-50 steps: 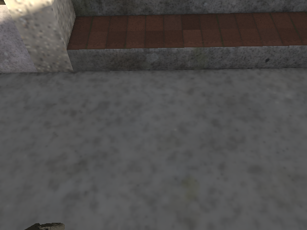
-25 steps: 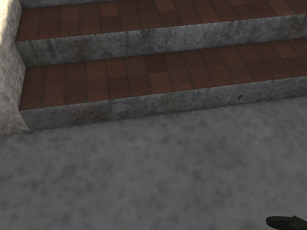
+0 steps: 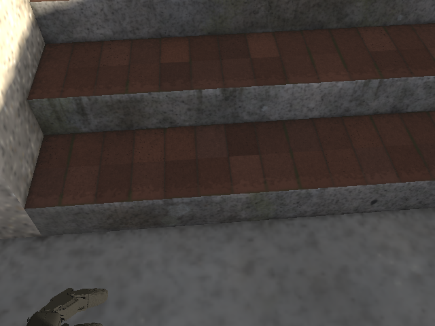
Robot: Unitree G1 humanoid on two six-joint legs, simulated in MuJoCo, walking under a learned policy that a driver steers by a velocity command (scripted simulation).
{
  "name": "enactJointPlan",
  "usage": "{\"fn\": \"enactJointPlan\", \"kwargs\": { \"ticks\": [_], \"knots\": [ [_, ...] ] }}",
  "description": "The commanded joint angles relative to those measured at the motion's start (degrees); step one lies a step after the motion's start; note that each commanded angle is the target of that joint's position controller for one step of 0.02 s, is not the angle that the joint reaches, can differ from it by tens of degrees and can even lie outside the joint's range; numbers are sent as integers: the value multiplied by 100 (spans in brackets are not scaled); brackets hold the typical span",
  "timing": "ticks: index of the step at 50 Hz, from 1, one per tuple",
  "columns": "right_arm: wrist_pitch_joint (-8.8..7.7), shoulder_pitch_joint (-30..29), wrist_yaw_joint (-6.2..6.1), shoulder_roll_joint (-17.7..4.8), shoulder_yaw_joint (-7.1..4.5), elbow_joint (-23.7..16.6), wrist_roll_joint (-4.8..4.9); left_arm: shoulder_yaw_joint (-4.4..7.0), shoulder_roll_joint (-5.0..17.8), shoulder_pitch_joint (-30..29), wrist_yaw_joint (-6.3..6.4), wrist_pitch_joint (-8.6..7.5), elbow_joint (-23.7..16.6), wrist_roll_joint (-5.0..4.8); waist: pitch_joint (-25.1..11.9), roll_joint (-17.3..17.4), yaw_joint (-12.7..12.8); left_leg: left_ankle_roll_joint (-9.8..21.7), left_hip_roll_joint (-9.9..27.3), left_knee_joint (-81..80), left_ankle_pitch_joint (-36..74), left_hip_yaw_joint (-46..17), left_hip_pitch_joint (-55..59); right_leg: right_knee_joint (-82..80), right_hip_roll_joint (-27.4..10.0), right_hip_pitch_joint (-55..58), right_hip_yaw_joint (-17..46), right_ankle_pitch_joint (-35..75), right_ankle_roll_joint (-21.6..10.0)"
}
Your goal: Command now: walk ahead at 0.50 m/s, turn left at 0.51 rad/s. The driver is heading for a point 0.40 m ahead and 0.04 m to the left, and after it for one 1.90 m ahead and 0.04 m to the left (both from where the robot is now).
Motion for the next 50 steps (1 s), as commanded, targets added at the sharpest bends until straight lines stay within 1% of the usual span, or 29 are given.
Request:
{"fn": "enactJointPlan", "kwargs": {
  "ticks": [1,2,3,6,10,13,17,18,19,20,21,22,23,24,25,26,27,29,31,32,33,36,39,42,45,47,48,49,50],
  "knots": [
    [-77,-367,-15,-755,-166,-628,-7,285,712,1206,26,43,28,-2,-369,-622,798,-120,651,1802,465,116,-2989,-1338,-2078,2806,2516,-847,-1010],
    [-56,-523,3,-688,-180,-696,-57,248,585,1008,14,51,80,15,-112,-627,691,-160,778,1616,727,150,-2911,-1481,-1875,2372,2048,-352,-974],
    [-18,-551,40,-590,-186,-740,-45,228,538,897,16,43,120,52,10,-769,572,-176,911,1492,890,182,-2705,-1636,-1727,2016,1626,-35,-913],
    [63,-786,96,-308,-118,-933,-61,301,683,859,25,-31,275,15,133,-753,500,-272,1020,1079,1229,341,-2633,-2003,-1678,1658,919,607,-988],
    [48,-1219,194,-238,-61,-1118,-83,387,956,888,59,-26,462,9,124,-545,562,-320,1064,-6,2224,440,-2607,-2108,-1642,1782,106,1259,-972],
    [-7,-1788,306,-223,-21,-1286,-85,415,1113,1026,87,29,590,-29,241,-458,760,-215,970,-916,2870,696,-2287,-2113,-1579,1827,-411,1289,-817],
    [10,-2272,410,-340,-47,-1570,-65,490,1347,1274,86,122,778,-161,377,-481,817,51,856,-1524,2487,930,-2189,-1878,-1794,2406,-712,1605,-637],
    [5,-2269,410,-416,-65,-1641,-124,486,1404,1237,84,139,801,-176,366,-515,747,151,727,-1672,2142,993,-1842,-1569,-1781,2374,-757,2567,-625],
    [-4,-2042,394,-514,-126,-1635,-187,494,1488,1252,91,168,844,-204,150,-574,551,260,470,-1805,1878,1152,-1314,-1049,-1750,2397,-796,3782,-583],
    [-21,-1361,344,-716,-232,-1483,-211,458,1482,1233,106,197,896,-243,-245,-577,126,415,237,-2310,2182,1268,-312,-177,-1571,2306,-921,4511,-416],
    [-14,-643,246,-1010,-357,-1283,-234,354,1285,1376,108,169,928,-208,-704,-420,-208,542,237,-2533,3077,1126,1092,888,-1295,1613,-1046,4065,-196],
    [25,21,92,-1533,-419,-1161,-295,123,732,1479,63,112,741,129,-1489,853,-229,871,1678,-2009,5614,-465,3044,2833,-787,-82,-1039,-110,86],
    [7,-183,78,-1679,-370,-1339,-425,-11,555,2186,-2,60,883,-17,-2789,1624,85,2098,3178,-2563,6036,-2826,3983,4604,-12,-1245,-91,-3114,333],
    [-5,-203,123,-1204,-295,-1375,-372,184,1270,1690,-8,88,1038,-222,-2651,461,-315,1903,2848,-2707,6007,-2096,3369,4827,-221,-1259,690,-2868,337],
    [-35,-469,133,-1031,-223,-1261,-313,180,1220,1227,-10,119,862,-323,-1701,426,-153,1636,2558,-2748,5923,-1056,2709,4578,-444,-1630,496,-2581,295],
    [-79,-839,143,-850,-160,-1170,-241,138,1021,1137,48,183,909,-220,-1153,60,150,1359,2230,-2952,5455,-601,1913,4109,-718,-1544,289,-2184,337],
    [-94,-1159,142,-688,-113,-1155,-206,153,999,1164,97,283,952,-118,-861,180,351,1234,2089,-3205,5208,-301,1260,3779,-840,-1221,250,-1905,397],
    [-180,-1508,142,-653,-105,-1068,-324,146,858,1577,165,502,1144,-100,-767,379,659,1196,1967,-3668,5229,230,283,3679,-763,-340,174,-1382,526],
    [-215,-1704,62,-655,-91,-952,-370,162,810,1530,209,562,1103,-67,-613,417,741,1256,2011,-3915,5022,567,89,3464,-719,-393,178,-1038,614],
    [-195,-1752,29,-734,-96,-876,-413,183,816,1402,234,571,1024,24,-541,445,744,1227,1978,-3945,5023,756,44,3321,-730,-449,211,-881,645],
    [-165,-1777,-22,-746,-101,-817,-413,197,807,1282,236,573,963,52,-521,487,732,1192,1943,-3963,4895,938,120,3131,-739,-528,181,-664,661],
    [-24,-1797,-170,-758,-86,-674,-389,204,774,888,158,580,783,21,-407,491,585,1104,1881,-4045,4068,1252,327,2447,-777,-579,54,-186,667],
    [140,-1733,-256,-896,-119,-529,-367,194,760,495,41,599,580,8,-277,428,415,1103,2040,-4053,3538,1263,601,1844,-772,-581,-89,-257,614],
    [266,-1649,-240,-1069,-186,-434,-261,214,794,375,-68,660,430,-14,-268,505,322,1108,2324,-3736,3646,1216,1023,1518,-719,-636,-235,-739,503],
    [333,-1661,-234,-1146,-261,-339,-154,269,840,442,-160,684,332,-56,-291,494,352,909,2443,-3253,4011,1211,1292,900,-626,-425,-404,-1002,295],
    [355,-1608,-269,-1081,-272,-244,-61,332,899,720,-187,636,401,-36,-384,340,528,499,2178,-2500,4105,1519,1153,-251,-375,352,-568,-49,38],
    [323,-1289,-241,-943,-250,-154,-116,466,1274,996,-111,610,457,-6,-609,-249,566,96,1736,-1620,3554,1857,714,-689,-502,1218,-102,1650,-213],
    [229,-1450,-192,-650,-132,-469,-423,651,2035,1283,43,615,411,33,-806,-1807,534,-507,961,172,985,2233,-1166,-379,-1847,2570,1759,4768,-1041],
    [181,-1946,-157,-545,-93,-607,-427,591,1905,1308,48,580,288,135,-1222,-1664,785,-678,251,1293,-1238,1238,-2155,-562,-2586,2756,2797,5192,-2095]
  ]
}}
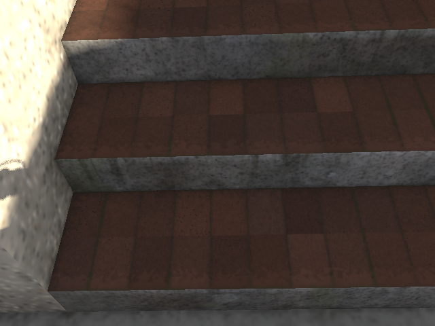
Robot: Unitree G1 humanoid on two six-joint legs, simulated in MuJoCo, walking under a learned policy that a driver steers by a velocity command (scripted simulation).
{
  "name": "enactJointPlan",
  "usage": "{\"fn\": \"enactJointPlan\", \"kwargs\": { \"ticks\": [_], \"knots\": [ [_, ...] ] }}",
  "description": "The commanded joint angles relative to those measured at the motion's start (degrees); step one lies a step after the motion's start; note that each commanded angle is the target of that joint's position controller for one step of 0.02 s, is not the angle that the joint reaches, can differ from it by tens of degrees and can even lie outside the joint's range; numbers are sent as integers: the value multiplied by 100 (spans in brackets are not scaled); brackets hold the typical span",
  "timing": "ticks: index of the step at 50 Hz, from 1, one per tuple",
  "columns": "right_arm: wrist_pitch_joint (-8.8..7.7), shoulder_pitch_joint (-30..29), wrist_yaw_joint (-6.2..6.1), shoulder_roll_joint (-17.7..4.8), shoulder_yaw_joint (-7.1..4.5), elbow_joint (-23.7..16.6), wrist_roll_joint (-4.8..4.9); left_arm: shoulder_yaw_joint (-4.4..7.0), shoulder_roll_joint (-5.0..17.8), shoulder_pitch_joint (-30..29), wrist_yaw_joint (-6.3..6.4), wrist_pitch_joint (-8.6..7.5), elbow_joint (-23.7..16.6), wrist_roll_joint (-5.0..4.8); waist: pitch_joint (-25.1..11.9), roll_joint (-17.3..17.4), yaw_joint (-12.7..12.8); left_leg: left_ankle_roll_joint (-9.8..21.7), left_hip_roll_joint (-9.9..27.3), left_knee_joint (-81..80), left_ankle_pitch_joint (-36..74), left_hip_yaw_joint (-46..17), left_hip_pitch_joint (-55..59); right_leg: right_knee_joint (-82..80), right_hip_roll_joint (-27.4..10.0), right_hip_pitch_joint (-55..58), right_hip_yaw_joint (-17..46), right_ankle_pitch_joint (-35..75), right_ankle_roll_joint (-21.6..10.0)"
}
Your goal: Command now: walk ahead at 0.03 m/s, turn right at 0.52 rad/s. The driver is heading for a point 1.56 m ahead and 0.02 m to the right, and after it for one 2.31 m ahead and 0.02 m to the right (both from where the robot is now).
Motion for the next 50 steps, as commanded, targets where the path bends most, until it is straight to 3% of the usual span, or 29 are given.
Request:
{"fn": "enactJointPlan", "kwargs": {
  "ticks": [1,2,3,4,7,13,19,21,22,23,24,25,27,28,31,33,34,35,36,37,38,39,41,43,45,47,48,49,50],
  "knots": [
    [-154,-358,85,-601,-134,-551,-19,346,1309,759,86,-157,-310,92,-1494,-830,392,-178,-511,2868,-1519,-1299,-2076,-999,-2052,2425,2698,5355,-1940],
    [-146,-344,82,-558,-143,-515,91,337,1201,466,125,-208,-332,27,-1283,-669,210,-94,-384,2776,-1018,-1418,-2212,-981,-1705,2264,2236,4710,-1602],
    [-132,-289,37,-576,-162,-436,66,316,1074,188,162,-198,-380,-85,-1095,-438,91,-98,-311,2495,-626,-1458,-2292,-1020,-1485,2071,2047,4160,-1331],
    [-119,-278,-6,-687,-200,-418,20,275,953,-37,228,-156,-441,-154,-1029,-482,0,-132,-296,2302,-322,-1477,-2120,-1111,-1382,1814,1939,3844,-1204],
    [-117,-50,-1,-544,-180,-345,49,254,949,-113,307,-62,-525,-86,-1125,-741,-104,-250,-537,1921,115,-1428,-1677,-1193,-1158,1499,1829,3706,-1156],
    [-121,-200,22,-451,-149,-339,77,288,1079,-145,375,43,-549,-92,-990,-974,42,-349,-705,513,437,-1520,-1116,-1228,-971,1097,2174,2252,-1046],
    [-236,100,142,-477,-140,-221,118,136,830,-322,319,122,-500,-27,-960,-1129,42,-155,-607,-797,604,-1316,-230,-917,-977,1012,2432,2133,-944],
    [-304,278,215,-349,-73,-115,21,-38,444,-208,330,126,-394,-5,-918,-828,-78,82,-401,-2217,1900,-1391,711,-732,-667,706,2172,1465,-534],
    [-330,301,228,-466,-29,-121,-122,-170,85,121,306,82,-261,135,-1081,-29,116,319,361,-2533,2294,-2280,1230,-221,-211,426,1674,235,-166],
    [-324,-75,216,-564,28,-149,-165,-166,79,427,265,28,-251,228,-816,755,604,949,793,-2470,2162,-2913,910,-252,297,145,1120,-892,137],
    [-312,-248,224,-474,39,-178,-117,-129,341,65,287,-14,-293,263,-630,904,402,1272,831,-2747,372,-3190,264,-342,146,452,923,-750,294],
    [-310,-201,220,-568,19,-202,-66,-51,581,-331,312,-58,-293,170,-351,854,162,1158,555,-2952,-809,-3156,63,-231,249,516,717,-600,332],
    [-313,174,177,-896,-38,-89,9,-26,541,-605,350,-135,-304,77,26,1111,-31,1119,477,-3171,-1265,-3394,9,-129,353,296,483,-620,371],
    [-321,291,144,-922,-48,-52,51,-38,482,-578,333,-207,-295,49,89,1156,-42,1159,485,-3142,-1071,-3498,150,-199,336,215,480,-588,363],
    [-317,362,70,-736,-29,-119,134,-69,247,-394,243,-452,-149,-6,-137,960,42,1136,223,-2773,-298,-3368,403,-943,323,647,428,-367,214],
    [-332,179,66,-558,-1,-288,156,-14,349,-41,232,-513,-21,-37,-468,683,237,984,-44,-2269,339,-3118,-83,-1195,31,1658,499,56,67],
    [-370,-26,82,-367,35,-449,171,46,529,249,240,-514,63,-13,-527,236,383,800,-355,-1673,491,-2702,-736,-1199,-226,2186,793,-184,-110],
    [-435,-80,109,-129,94,-604,208,137,799,663,238,-497,179,-4,-551,-662,460,548,-853,-693,161,-1938,-1520,-1567,-745,2616,1636,-944,-496],
    [-504,-162,145,-146,117,-780,260,210,1020,833,238,-474,250,-45,-241,-1314,482,448,-782,39,-238,-1556,-2361,-2121,-1691,2792,2710,-1234,-1015],
    [-534,-278,167,-473,27,-837,281,205,867,961,268,-479,269,-8,100,-1160,571,399,-416,1062,-807,-1552,-3051,-2261,-2209,2866,3081,-748,-1288],
    [-528,-139,187,-548,-23,-816,309,184,741,970,303,-492,274,20,155,-752,457,403,-213,1690,-794,-1671,-3397,-2223,-2286,2962,2921,-246,-1299],
    [-502,-33,213,-445,-10,-802,303,166,641,887,313,-506,254,4,159,-561,367,393,-55,1899,-506,-1753,-3612,-2222,-2186,3080,2518,171,-1189],
    [-446,-173,291,-233,43,-900,256,154,600,609,303,-477,197,-19,177,-549,320,291,91,1707,59,-1556,-3486,-2359,-1841,2830,1575,1021,-885],
    [-439,-299,412,15,146,-1047,204,172,691,379,302,-469,134,-22,58,-641,290,138,53,1222,765,-1194,-2704,-2388,-1385,2137,645,1751,-712],
    [-472,-335,517,72,220,-1204,188,207,930,217,275,-538,100,-84,52,-829,166,104,-68,277,1175,-859,-1343,-2280,-941,1206,-115,1915,-486],
    [-464,-187,532,-242,111,-1232,169,269,1156,424,203,-624,121,-131,-281,-755,115,196,-414,-3,1365,-604,-580,-1773,-1063,1230,-178,2988,-437],
    [-369,411,495,-346,44,-1095,129,273,1227,340,168,-614,94,-199,-650,-994,-210,302,-634,152,1202,-415,89,-1187,-1161,1216,-270,3722,-399],
    [-296,943,460,-565,-77,-965,121,238,1129,252,138,-619,21,-294,-860,-853,-522,493,-788,-112,1289,-353,710,-398,-1053,1065,-483,4120,-253],
    [-230,1634,389,-871,-259,-772,117,156,899,333,114,-635,-19,-278,-1114,-528,-860,716,-1022,-362,1369,-320,1701,774,-872,570,-687,3881,-46]
  ]
}}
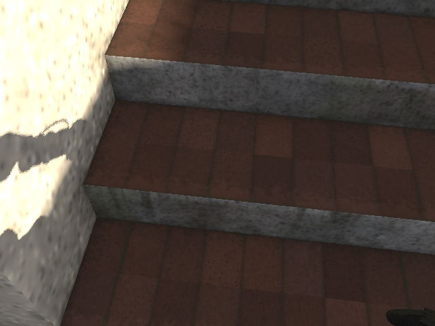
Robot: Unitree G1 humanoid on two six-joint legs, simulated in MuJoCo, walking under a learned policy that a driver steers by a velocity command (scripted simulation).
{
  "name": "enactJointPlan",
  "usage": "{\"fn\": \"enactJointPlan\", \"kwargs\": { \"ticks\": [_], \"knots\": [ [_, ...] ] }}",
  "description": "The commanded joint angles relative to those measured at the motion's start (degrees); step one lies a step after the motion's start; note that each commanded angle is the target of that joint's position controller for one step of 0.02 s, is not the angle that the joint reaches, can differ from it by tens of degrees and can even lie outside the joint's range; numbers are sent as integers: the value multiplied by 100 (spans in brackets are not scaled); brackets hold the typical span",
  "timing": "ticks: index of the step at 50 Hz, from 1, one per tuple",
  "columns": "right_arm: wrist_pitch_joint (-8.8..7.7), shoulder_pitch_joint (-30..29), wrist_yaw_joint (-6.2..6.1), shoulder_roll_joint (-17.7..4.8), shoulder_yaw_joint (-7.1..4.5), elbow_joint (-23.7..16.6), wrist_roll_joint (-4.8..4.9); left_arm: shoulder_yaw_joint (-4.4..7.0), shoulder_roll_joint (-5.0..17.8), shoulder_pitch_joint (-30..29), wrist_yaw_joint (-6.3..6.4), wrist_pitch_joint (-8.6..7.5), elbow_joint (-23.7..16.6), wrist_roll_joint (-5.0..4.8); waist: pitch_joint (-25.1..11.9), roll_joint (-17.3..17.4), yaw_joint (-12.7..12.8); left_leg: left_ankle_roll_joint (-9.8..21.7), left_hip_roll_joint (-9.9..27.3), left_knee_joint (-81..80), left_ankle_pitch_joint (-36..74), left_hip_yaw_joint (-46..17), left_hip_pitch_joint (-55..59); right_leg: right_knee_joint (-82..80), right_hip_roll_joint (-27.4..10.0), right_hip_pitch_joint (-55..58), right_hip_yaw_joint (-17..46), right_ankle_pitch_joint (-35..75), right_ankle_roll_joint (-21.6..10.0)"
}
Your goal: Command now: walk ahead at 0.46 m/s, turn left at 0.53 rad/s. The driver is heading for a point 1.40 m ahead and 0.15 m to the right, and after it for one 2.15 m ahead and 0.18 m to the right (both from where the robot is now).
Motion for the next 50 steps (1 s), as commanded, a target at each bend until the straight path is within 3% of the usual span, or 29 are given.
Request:
{"fn": "enactJointPlan", "kwargs": {
  "ticks": [1,2,3,4,6,9,12,14,17,19,22,23,25,26,27,28,29,30,32,34,37,40,41,42,44,46,47,48,50],
  "knots": [
    [156,2566,-201,-1218,-570,379,-15,-17,433,-793,-64,-187,-720,132,-1097,478,-1617,597,-363,-540,343,-264,4199,3629,-338,-2984,-98,2249,-250],
    [75,2218,-251,-1880,-546,110,-158,-314,-498,-229,-108,-262,-1030,360,-1497,2166,-739,1584,1388,-1413,271,-3844,4623,5652,407,-4542,515,-1446,-46],
    [-10,2290,-165,-1482,-500,-47,-125,-185,421,-455,-156,-337,-1017,64,-2003,924,-1235,2190,1871,-2700,-2279,-5365,4674,6180,500,-5069,1506,-994,-63],
    [-98,2142,-141,-1356,-466,23,-93,-107,662,-1052,-150,-367,-1252,-132,-949,533,-1176,1985,1765,-2943,-3175,-4992,4153,6098,300,-5714,1402,-488,-177],
    [-71,1505,-214,-842,-261,-11,-166,-204,426,-966,-102,-280,-1170,158,-285,144,-680,1592,1421,-2725,-2206,-3830,2786,5824,-103,-5356,1296,427,-251],
    [-69,1298,-266,-551,-80,116,-267,-231,90,-263,-167,46,-850,158,-216,466,-217,1457,1053,-2730,-20,-2286,1469,6647,-147,-4874,1008,1022,-128],
    [-38,2211,-246,-171,62,813,-163,-375,-503,-464,-52,253,-964,-14,135,678,-457,1450,1068,-2662,-758,-1726,1453,9249,29,-6594,870,471,-46],
    [6,2797,-230,104,145,1235,-269,-489,-805,-1003,-3,208,-1276,-140,453,574,-675,1276,1347,-2441,-941,-1794,2103,10787,403,-8351,1470,269,-188],
    [54,2722,-295,210,198,1472,-334,-752,-1118,-2056,-54,49,-1949,2,655,176,-698,701,1162,-2538,-454,-1029,2143,10208,540,-9141,1304,768,-313],
    [62,2676,-409,236,273,1516,-192,-902,-1120,-2715,-186,41,-2396,113,523,88,-705,525,792,-2946,-211,-573,964,8388,500,-8072,604,1624,-171],
    [-36,2880,-627,-377,77,1722,78,-997,-1165,-2734,-206,89,-2698,194,-221,448,-493,744,1131,-4258,1969,-174,1523,6576,81,-5888,-258,1014,-372],
    [-16,2688,-602,-496,68,1731,98,-962,-1093,-2409,-217,36,-2589,195,-759,684,-236,701,957,-3785,5010,328,1945,5934,422,-4707,-619,887,-641],
    [-8,2925,-583,-949,36,1780,-161,-663,-449,-1740,-300,6,-2535,124,-1680,1839,352,781,1286,-2071,11942,353,3188,5060,1239,-3273,-902,-250,-1044],
    [33,2464,-501,-1164,-38,1676,-211,-560,-223,-924,-343,-32,-2246,129,-1972,1751,806,816,1454,-878,12522,263,3964,3861,1278,-3143,-426,-327,-1217],
    [1,2153,-502,-1245,-107,1415,-326,-395,172,89,-396,8,-1823,205,-2449,1384,1136,838,1473,476,11727,14,3321,3289,1017,-1804,1072,-20,-1506],
    [-222,1944,-309,-671,-67,940,-256,-169,885,980,-310,99,-1344,381,-2940,-1260,952,502,128,3029,5884,-272,766,1564,-381,154,4615,525,-2521],
    [-545,1741,90,-616,-124,1175,-305,-131,872,1353,38,312,-1104,590,-3432,-1886,881,390,-926,5501,363,-1401,-358,-451,-1079,739,7285,683,-2842],
    [-656,1646,327,-338,-171,1002,-62,-235,349,1051,100,290,-948,464,-2497,-1008,510,466,-623,6746,-80,-1877,-1485,-453,-1190,119,6925,-620,-2428],
    [-626,345,230,358,105,170,-182,-375,-347,339,-83,154,-559,259,-104,538,-165,602,-282,7245,-334,-1167,-2511,-297,-727,-2072,4936,-428,-1852],
    [-459,976,175,998,398,31,-221,-557,-1087,86,-196,233,-49,282,-6,-18,-742,650,-251,9150,-130,-877,-3033,-225,-118,-2649,3559,472,-1357],
    [-370,1055,9,800,496,-34,-62,-524,-873,-483,-266,227,-87,206,346,270,-1069,354,121,7688,377,-474,-3331,-199,204,-3560,2141,1176,-1015],
    [-325,109,-179,1192,664,-492,-198,-503,-603,419,-245,222,338,328,64,-796,-577,-29,-76,8972,304,283,-4157,-435,153,-3098,2596,1486,-1439],
    [-336,25,-192,1270,720,-587,-151,-472,-512,633,-224,237,460,322,146,-871,-555,-42,11,9251,29,196,-4761,-417,29,-2692,2762,1188,-1486],
    [-394,-583,-221,1238,790,-921,-150,-443,-469,762,-237,253,488,99,314,-739,-485,-12,163,8063,-150,202,-4900,-500,150,-2677,2799,892,-1334],
    [-599,-1876,-259,1203,867,-1466,-265,-426,-528,1733,-140,317,659,84,45,-508,140,-102,105,6575,282,491,-5020,-645,-30,-1946,3263,1618,-1345],
    [-622,-2464,-311,1295,962,-1908,-368,-279,-262,1714,124,386,562,54,-405,-950,102,-234,208,4911,-216,692,-3313,-1834,-439,-2013,3347,2640,-1784],
    [-591,-1891,-314,1023,797,-1691,-325,-218,-89,884,164,352,248,11,-816,-1129,-347,-121,55,3784,-718,910,-2008,-1680,-299,-1853,2598,4297,-1627],
    [-578,-1188,-345,770,548,-1597,-272,-159,71,874,215,308,200,214,-1580,-1581,-810,52,-406,3590,-852,992,-276,-1192,-344,-1830,2400,7627,-1502],
    [-543,859,-351,-428,-24,-1081,-64,-8,576,241,219,148,58,124,-2304,-2090,-1776,436,-399,1892,-1486,-110,1044,776,-449,-463,2430,10594,-1296]
  ]
}}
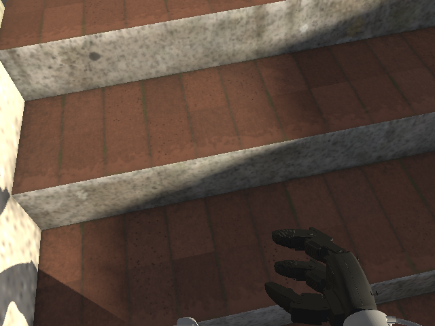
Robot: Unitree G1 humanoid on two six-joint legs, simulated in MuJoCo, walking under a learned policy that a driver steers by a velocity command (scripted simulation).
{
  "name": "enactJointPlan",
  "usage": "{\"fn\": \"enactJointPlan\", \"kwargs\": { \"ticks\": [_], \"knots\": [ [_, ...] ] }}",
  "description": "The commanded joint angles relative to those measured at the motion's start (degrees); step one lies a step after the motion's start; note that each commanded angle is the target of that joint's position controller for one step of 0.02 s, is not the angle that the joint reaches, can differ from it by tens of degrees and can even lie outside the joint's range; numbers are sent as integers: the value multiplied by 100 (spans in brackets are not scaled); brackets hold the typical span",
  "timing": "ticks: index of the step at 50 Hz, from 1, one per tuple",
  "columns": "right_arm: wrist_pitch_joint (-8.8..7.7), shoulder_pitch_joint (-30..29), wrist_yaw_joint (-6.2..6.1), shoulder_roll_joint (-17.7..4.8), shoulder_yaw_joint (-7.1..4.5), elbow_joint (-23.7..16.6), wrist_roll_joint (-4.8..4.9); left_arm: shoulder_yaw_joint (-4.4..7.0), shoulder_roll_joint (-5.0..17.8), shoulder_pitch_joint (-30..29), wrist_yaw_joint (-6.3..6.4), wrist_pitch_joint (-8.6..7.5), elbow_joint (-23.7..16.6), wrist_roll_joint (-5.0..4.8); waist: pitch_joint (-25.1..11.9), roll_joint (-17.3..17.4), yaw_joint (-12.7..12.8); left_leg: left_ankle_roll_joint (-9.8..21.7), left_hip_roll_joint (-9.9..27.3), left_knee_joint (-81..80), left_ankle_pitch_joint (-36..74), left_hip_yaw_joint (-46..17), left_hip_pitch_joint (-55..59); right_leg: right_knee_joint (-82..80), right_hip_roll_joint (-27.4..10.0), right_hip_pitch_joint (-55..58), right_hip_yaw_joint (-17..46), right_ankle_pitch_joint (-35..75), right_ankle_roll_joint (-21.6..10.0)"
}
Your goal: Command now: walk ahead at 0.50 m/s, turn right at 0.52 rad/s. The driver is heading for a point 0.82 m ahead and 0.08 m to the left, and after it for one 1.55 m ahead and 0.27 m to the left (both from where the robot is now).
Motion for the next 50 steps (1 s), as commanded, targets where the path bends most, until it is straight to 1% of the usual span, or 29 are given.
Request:
{"fn": "enactJointPlan", "kwargs": {
  "ticks": [1,2,3,4,6,8,9,12,15,18,21,24,25,26,27,28,29,30,31,32,33,34,36,37,38,41,44,47,50],
  "knots": [
    [-88,2952,-62,-2566,-1229,168,55,460,1692,-1557,77,-395,-937,107,-2727,-831,-2152,717,660,-2372,-209,-2486,5875,3280,-552,-795,135,8116,-574],
    [11,3059,-107,-2725,-1308,558,-126,270,547,-930,-77,-558,-1102,-4,-3473,2943,-1377,1659,2370,-4863,-248,-6480,7525,5841,787,-3105,129,857,-154],
    [116,3044,-222,-2176,-1212,618,-93,356,868,-856,-275,-612,-1007,24,-3080,2091,-1334,1638,2485,-5640,-1107,-7698,7177,7888,752,-3839,560,250,4],
    [216,2722,-233,-1656,-1130,1024,165,359,800,-1475,-350,-541,-1279,-96,-1542,1480,-1194,1325,2201,-5523,-1600,-6480,6305,8852,661,-4712,-43,216,35],
    [333,2596,-80,-856,-1021,1739,70,104,223,-1863,-344,-363,-1445,-97,48,-179,-634,893,1823,-4945,-1361,-4164,4437,9227,272,-5099,-289,409,-271],
    [281,2579,44,-178,-884,2286,-15,-15,-13,-1262,-322,-293,-1346,-227,462,0,-154,635,1413,-5228,-569,-3057,3966,9836,197,-5294,-198,178,-441],
    [224,2626,109,-134,-892,2443,34,-71,-135,-1135,-296,-304,-1345,-282,549,59,-45,506,1264,-5309,-306,-2568,4072,9740,143,-5659,-178,141,-551],
    [231,2437,130,-569,-935,2567,49,-246,-238,-1672,-296,-238,-1584,-283,772,66,96,466,890,-5454,320,-1224,3806,8676,-10,-6385,-438,620,-277],
    [257,2549,-30,-1015,-912,2506,60,-254,-47,-2100,-272,-202,-1757,-24,464,420,23,879,946,-5864,679,-1303,3580,8110,-488,-6290,-1475,1632,440],
    [278,3487,-95,-1102,-908,2679,-17,-180,73,-2856,-104,-165,-1844,-149,524,830,-615,1160,1319,-5886,484,-1827,4614,8977,-806,-7293,-1668,1398,759],
    [416,4364,-162,-1089,-915,2860,-184,-361,-204,-4094,-200,-373,-2316,-294,833,666,-1206,1188,1650,-6054,-62,-2505,6179,9273,-1197,-9051,-1614,540,922],
    [569,4904,-318,-926,-912,3020,-38,-515,-448,-4776,-395,-509,-2759,-271,804,558,-1417,1090,1804,-6283,242,-2657,6668,8536,-1410,-9249,-1574,534,903],
    [598,4859,-339,-967,-939,2934,-7,-589,-510,-5014,-502,-543,-2876,-186,818,437,-1471,1215,1717,-6924,639,-2375,5968,7590,-1307,-8101,-2128,505,840],
    [603,4845,-366,-740,-926,2971,174,-742,-797,-5644,-569,-538,-3234,-150,878,770,-1497,1099,1699,-7494,1197,-2224,5105,6288,-1277,-6479,-2028,-198,683],
    [581,4632,-275,-697,-879,2908,137,-634,-613,-5320,-596,-491,-3068,-223,741,711,-1252,1084,1506,-7640,2001,-1830,4772,5541,-874,-5060,-2718,-237,603],
    [487,4557,-145,-997,-878,2945,98,-499,-454,-4793,-584,-535,-3003,-210,250,1348,-864,1014,1525,-7084,4842,-1538,4834,5784,-392,-3771,-2987,-686,395],
    [379,4323,-35,-1153,-837,2906,13,-217,153,-3839,-519,-537,-2772,-258,-306,1777,-240,835,1317,-6148,8066,-1164,5488,5421,-58,-2772,-2858,-790,162],
    [313,4057,-35,-1688,-953,2885,-48,48,737,-2844,-412,-489,-2600,-253,-857,2366,487,652,1301,-5155,9813,-1146,5947,4710,-13,-1970,-2315,-786,-145],
    [207,3522,-91,-1966,-1104,2729,97,255,1299,-1672,-296,-429,-2212,-69,-1656,2035,986,463,1103,-3917,9816,-1288,4892,4379,-533,-292,-1117,-350,-373],
    [44,3837,-110,-1218,-970,2525,187,553,2036,-872,-281,-392,-1935,245,-2746,-414,890,113,271,-1891,7039,-1401,3283,2519,-2059,1472,1762,-1618,-1144],
    [-140,3451,1,-767,-942,2525,122,582,2221,-743,-150,-228,-1798,361,-3202,-1627,766,-52,-382,659,1794,-1839,2863,53,-2894,1475,4296,-2323,-1304],
    [-192,3097,195,-623,-1084,2321,317,469,1802,-1207,-118,-110,-1645,341,-2615,-1518,413,-31,-307,2565,1517,-2386,2366,-332,-3009,536,4086,-2744,-964],
    [135,1869,267,-292,-990,1613,392,114,461,-1774,-120,-112,-1037,168,-434,-973,-144,342,19,3650,1499,-1662,1204,601,-2644,-1428,1312,-2181,-391],
    [269,1708,304,-507,-998,1454,317,-38,-90,-1809,-186,-236,-627,250,-57,-577,-422,665,274,3776,1667,-1533,1011,896,-2269,-1777,196,-1503,-131],
    [369,1928,376,-399,-940,1433,352,-34,-222,-1817,-198,-303,-388,252,147,-530,-663,838,235,3817,1561,-1621,968,846,-2083,-1856,-465,-1087,-15],
    [514,1877,402,84,-659,1329,382,64,-20,-1687,-196,-300,-158,192,479,-307,-910,841,138,3853,1629,-1708,55,402,-1990,-1776,-1679,-33,89],
    [717,1563,243,-346,-680,1234,209,-71,132,-1900,-155,-327,-280,461,520,-328,-988,431,-191,4758,2048,-1229,-304,-43,-1993,-2109,-2343,358,-156],
    [831,927,121,-397,-598,732,242,-46,553,-1335,-62,-237,-96,286,896,-418,-807,285,-81,5522,1309,-1275,-1848,-303,-2152,-1132,-2380,361,-74],
    [748,-108,207,-615,-514,45,247,42,890,-848,93,-149,-126,265,1018,-62,-625,190,335,4132,941,-1054,-2515,-670,-2032,-324,-2809,211,88]
  ]
}}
